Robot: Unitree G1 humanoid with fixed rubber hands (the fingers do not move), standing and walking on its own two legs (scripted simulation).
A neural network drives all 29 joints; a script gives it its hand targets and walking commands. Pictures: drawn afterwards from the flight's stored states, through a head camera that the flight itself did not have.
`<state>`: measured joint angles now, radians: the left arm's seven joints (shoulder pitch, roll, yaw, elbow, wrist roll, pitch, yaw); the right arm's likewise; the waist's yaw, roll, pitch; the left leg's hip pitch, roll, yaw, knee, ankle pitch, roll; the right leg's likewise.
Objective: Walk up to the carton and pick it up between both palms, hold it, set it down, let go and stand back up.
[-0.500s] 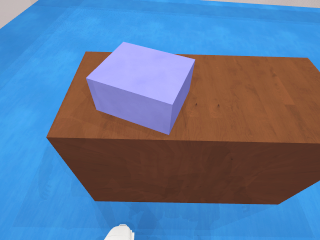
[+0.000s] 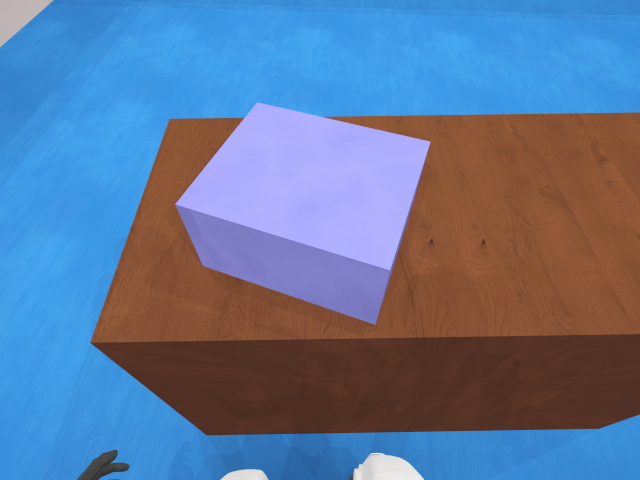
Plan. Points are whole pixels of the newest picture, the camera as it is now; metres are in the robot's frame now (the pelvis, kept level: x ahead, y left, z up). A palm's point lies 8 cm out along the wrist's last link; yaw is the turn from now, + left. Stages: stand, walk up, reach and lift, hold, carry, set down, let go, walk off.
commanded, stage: walk up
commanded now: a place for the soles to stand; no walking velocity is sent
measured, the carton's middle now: (312, 206) +0.48 +0.01 +0.02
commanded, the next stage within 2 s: reach and lift in 1.72 s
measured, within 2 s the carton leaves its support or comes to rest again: neither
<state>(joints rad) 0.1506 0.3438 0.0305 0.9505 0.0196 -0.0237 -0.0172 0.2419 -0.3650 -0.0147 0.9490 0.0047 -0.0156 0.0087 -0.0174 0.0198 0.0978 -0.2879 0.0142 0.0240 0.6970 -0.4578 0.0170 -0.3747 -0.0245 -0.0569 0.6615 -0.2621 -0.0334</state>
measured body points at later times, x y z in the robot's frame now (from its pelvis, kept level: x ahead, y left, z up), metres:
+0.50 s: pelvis +0.04 +0.01 +0.02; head +0.06 +0.03 +0.47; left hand +0.15 +0.31 -0.11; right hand +0.17 -0.28 -0.09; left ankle +0.00 +0.14 -0.72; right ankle +0.06 -0.10 -0.72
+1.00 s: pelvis +0.04 +0.01 +0.03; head +0.05 +0.01 +0.47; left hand +0.11 +0.30 -0.12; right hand +0.11 -0.29 -0.10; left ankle +0.00 +0.14 -0.72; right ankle +0.06 -0.10 -0.72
